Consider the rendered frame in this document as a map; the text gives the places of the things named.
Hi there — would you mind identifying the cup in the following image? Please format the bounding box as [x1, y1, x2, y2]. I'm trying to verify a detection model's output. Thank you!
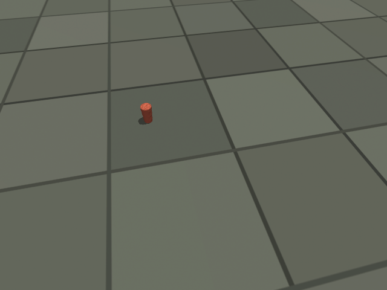
[140, 103, 152, 123]

